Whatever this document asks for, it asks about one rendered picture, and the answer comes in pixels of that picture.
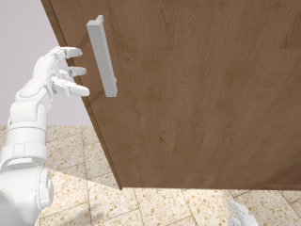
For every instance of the robot left upper arm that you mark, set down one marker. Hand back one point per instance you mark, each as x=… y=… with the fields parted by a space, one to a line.
x=23 y=194

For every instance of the wardrobe door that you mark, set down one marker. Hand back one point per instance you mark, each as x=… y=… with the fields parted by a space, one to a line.
x=208 y=91
x=289 y=174

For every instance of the robot left hand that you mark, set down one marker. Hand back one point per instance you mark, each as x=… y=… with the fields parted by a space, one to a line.
x=46 y=69

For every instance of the left robot forearm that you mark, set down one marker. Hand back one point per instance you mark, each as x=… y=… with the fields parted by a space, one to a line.
x=27 y=127

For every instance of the handle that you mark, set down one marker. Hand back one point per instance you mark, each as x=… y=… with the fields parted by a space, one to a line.
x=98 y=41

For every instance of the robot right hand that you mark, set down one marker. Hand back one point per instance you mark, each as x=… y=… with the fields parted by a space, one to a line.
x=242 y=214

